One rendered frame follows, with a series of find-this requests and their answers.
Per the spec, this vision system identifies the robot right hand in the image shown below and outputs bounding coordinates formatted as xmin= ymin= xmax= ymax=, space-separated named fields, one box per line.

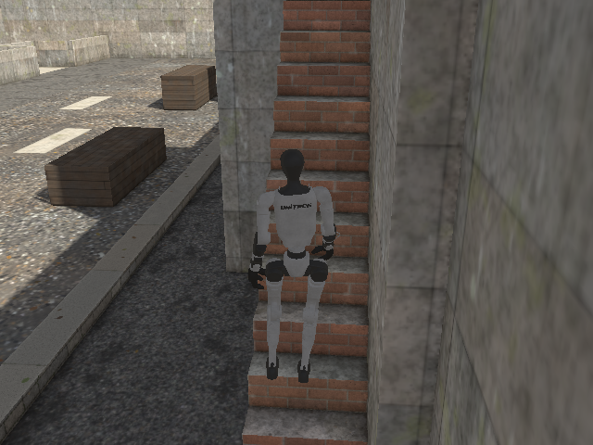
xmin=311 ymin=244 xmax=334 ymax=260

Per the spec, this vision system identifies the robot right foot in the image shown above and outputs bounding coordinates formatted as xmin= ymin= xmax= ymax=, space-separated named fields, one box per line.
xmin=297 ymin=360 xmax=310 ymax=383

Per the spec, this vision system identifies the robot left forearm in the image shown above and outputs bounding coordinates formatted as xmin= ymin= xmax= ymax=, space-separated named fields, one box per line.
xmin=249 ymin=232 xmax=267 ymax=272

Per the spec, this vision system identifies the right robot shin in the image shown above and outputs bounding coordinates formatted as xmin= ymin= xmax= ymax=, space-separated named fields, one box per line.
xmin=300 ymin=308 xmax=319 ymax=371

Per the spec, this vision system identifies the robot right upper arm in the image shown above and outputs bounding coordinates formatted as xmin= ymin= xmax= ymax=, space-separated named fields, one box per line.
xmin=313 ymin=186 xmax=335 ymax=236

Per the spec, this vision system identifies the robot left hand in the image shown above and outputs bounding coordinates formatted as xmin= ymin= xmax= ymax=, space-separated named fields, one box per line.
xmin=248 ymin=268 xmax=266 ymax=289

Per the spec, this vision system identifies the robot left upper arm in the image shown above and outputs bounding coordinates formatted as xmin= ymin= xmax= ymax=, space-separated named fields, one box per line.
xmin=257 ymin=191 xmax=275 ymax=245

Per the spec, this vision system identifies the robot right forearm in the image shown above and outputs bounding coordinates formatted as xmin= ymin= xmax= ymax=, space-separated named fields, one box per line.
xmin=322 ymin=224 xmax=336 ymax=250

